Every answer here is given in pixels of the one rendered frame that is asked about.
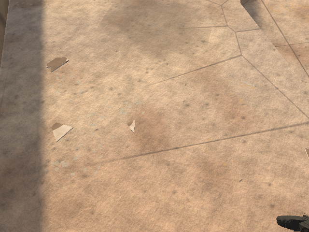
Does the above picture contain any robot right hand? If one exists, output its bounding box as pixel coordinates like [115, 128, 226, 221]
[276, 215, 309, 232]

